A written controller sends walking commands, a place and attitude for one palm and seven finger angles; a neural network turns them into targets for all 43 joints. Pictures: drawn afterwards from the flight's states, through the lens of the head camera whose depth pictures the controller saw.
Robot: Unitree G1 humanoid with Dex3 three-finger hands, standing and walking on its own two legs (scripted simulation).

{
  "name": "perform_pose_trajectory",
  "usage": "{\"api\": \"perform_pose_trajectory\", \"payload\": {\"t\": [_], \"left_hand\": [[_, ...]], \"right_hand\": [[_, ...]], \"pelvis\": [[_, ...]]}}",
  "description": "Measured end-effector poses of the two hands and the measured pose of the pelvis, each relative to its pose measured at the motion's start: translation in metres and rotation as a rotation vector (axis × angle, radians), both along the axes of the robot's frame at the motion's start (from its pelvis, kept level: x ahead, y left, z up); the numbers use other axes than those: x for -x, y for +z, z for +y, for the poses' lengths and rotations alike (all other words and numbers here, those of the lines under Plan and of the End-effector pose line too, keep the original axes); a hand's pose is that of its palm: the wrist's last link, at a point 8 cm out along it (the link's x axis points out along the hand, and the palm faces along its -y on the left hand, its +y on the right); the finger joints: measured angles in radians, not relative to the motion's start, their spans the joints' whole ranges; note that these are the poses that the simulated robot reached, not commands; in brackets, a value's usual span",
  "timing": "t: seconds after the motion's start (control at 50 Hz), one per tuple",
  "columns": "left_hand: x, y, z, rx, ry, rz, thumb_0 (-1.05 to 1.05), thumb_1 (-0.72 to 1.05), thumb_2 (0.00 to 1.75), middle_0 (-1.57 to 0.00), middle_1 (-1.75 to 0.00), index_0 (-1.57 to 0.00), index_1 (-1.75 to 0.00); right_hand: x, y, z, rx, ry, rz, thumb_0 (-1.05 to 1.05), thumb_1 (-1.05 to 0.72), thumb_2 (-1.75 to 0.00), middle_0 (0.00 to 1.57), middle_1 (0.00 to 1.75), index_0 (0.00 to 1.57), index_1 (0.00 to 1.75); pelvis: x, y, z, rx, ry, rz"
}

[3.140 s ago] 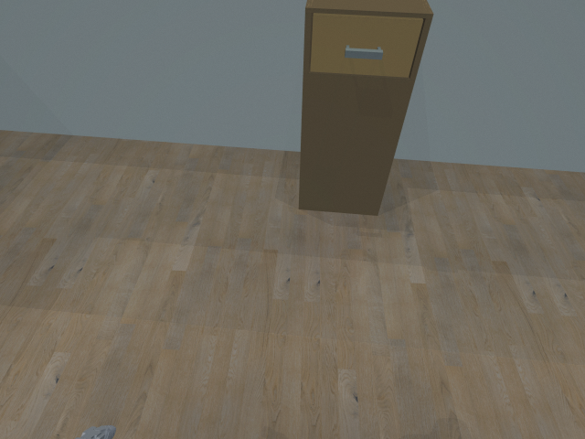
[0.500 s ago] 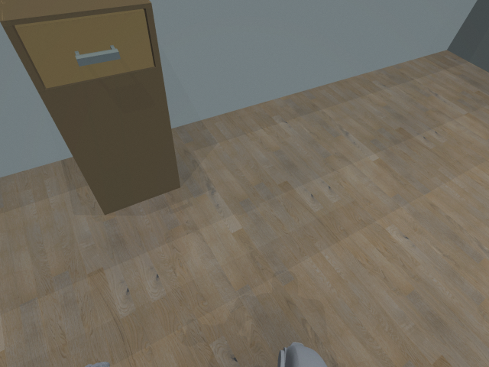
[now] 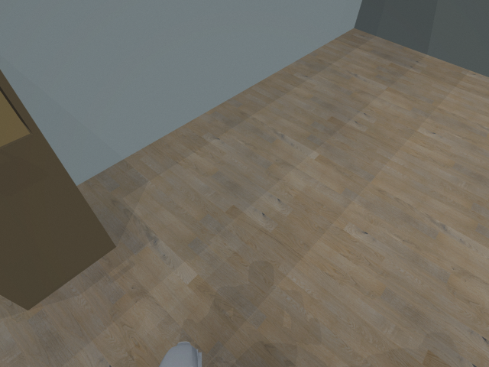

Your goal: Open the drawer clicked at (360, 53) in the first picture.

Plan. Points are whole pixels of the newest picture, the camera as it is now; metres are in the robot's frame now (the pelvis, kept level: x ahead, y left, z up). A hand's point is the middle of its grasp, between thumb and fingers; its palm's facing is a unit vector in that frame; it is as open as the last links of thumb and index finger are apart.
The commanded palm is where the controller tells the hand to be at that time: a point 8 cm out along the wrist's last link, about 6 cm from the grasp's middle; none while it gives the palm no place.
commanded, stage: walk to a spot facing it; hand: left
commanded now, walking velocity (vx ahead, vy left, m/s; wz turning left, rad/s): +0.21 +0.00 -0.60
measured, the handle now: out of the picture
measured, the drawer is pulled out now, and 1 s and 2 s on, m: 0.00 0.00 0.00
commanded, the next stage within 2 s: turn to face it in 0.38 s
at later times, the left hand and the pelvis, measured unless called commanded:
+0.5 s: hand (167, 291) +0.29 +0.18 -0.17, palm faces -0.30 -0.93 -0.19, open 7.4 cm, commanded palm none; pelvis +0.14 +0.02 +0.00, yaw -19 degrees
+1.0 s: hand (170, 279) +0.32 +0.18 -0.19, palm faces -0.13 -0.98 -0.16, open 7.4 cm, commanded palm none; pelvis +0.19 +0.02 -0.01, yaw -9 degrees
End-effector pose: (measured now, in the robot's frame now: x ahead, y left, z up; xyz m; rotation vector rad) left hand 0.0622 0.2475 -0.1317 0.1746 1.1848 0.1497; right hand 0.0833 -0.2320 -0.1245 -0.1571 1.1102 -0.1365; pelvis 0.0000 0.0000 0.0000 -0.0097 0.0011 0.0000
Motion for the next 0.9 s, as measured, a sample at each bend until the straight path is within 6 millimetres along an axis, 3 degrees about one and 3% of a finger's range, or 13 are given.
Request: {"api": "perform_pose_trajectory", "payload": {"t": [0.12, 0.2, 0.3, 0.38, 0.54, 0.6, 0.66, 0.76, 0.82, 0.9], "left_hand": [[-0.016, -0.015, 0.038, 0.006, 0.041, 0.059, 0.0, 0.92, 0.9, -0.2, -0.3, -0.2, -0.3], [-0.041, -0.018, 0.052, 0.009, -0.007, 0.125, 0.0, 0.92, 0.9, -0.2, -0.3, -0.19, -0.3], [-0.094, -0.009, 0.049, 0.024, -0.089, 0.138, 0.01, 0.91, 0.9, -0.2, -0.29, -0.19, -0.3], [-0.146, -0.006, 0.032, 0.03, -0.168, 0.119, 0.01, 0.91, 0.9, -0.2, -0.29, -0.19, -0.3], [-0.264, -0.007, -0.038, 0.0, -0.384, -0.004, 0.01, 0.91, 0.9, -0.2, -0.29, -0.19, -0.3], [-0.294, -0.005, -0.063, -0.011, -0.423, -0.087, 0.0, 0.91, 0.9, -0.2, -0.29, -0.19, -0.3], [-0.306, 0.003, -0.079, -0.004, -0.431, -0.12, 0.0, 0.91, 0.9, -0.2, -0.29, -0.19, -0.3], [-0.31, 0.007, -0.088, 0.032, -0.395, -0.124, 0.0, 0.91, 0.9, -0.2, -0.3, -0.2, -0.3], [-0.306, 0.001, -0.082, 0.061, -0.344, -0.123, 0.0, 0.91, 0.9, -0.2, -0.3, -0.2, -0.3], [-0.292, -0.02, -0.055, 0.089, -0.251, -0.098, 0.0, 0.91, 0.9, -0.21, -0.3, -0.2, -0.3]], "right_hand": [[-0.078, 0.01, 0.028, 0.036, 0.021, -0.115, 0.0, -0.91, -0.9, 0.2, 0.3, 0.2, 0.3], [-0.09, 0.017, 0.036, 0.051, -0.028, -0.123, 0.0, -0.91, -0.9, 0.2, 0.3, 0.21, 0.3], [-0.07, 0.019, 0.038, 0.053, -0.137, -0.026, 0.0, -0.9, -0.9, 0.2, 0.3, 0.21, 0.3], [-0.042, 0.015, 0.027, 0.063, -0.25, 0.068, 0.0, -0.92, -0.9, 0.2, 0.3, 0.21, 0.3], [0.021, -0.016, 0.002, 0.015, -0.453, 0.249, 0.0, -0.91, -0.9, 0.2, 0.3, 0.21, 0.3], [0.032, -0.029, -0.003, -0.008, -0.484, 0.315, 0.0, -0.91, -0.9, 0.2, 0.3, 0.2, 0.3], [0.025, -0.029, -0.002, -0.024, -0.483, 0.335, 0.01, -0.91, -0.9, 0.2, 0.3, 0.2, 0.3], [-0.006, -0.023, 0.008, -0.058, -0.441, 0.3, 0.01, -0.91, -0.9, 0.19, 0.3, 0.2, 0.3], [-0.03, -0.02, 0.015, -0.063, -0.391, 0.276, 0.01, -0.91, -0.9, 0.19, 0.3, 0.2, 0.3], [-0.065, -0.02, 0.02, -0.025, -0.316, 0.232, 0.01, -0.91, -0.9, 0.2, 0.3, 0.2, 0.3]], "pelvis": [[-0.049, -0.008, 0.03, 0.013, -0.058, 0.003], [-0.074, -0.005, 0.041, 0.004, -0.131, -0.001], [-0.1, 0.006, 0.045, 0.014, -0.202, 0.005], [-0.118, 0.009, 0.042, 0.017, -0.255, 0.011], [-0.151, -0.01, 0.01, -0.009, -0.353, 0.011], [-0.159, -0.016, -0.001, -0.003, -0.351, 0.005], [-0.168, -0.011, -0.006, -0.002, -0.341, -0.007], [-0.179, -0.004, -0.007, 0.002, -0.289, -0.017], [-0.184, -0.005, -0.002, 0.009, -0.25, -0.021], [-0.192, -0.015, 0.012, 0.031, -0.195, -0.018]]}}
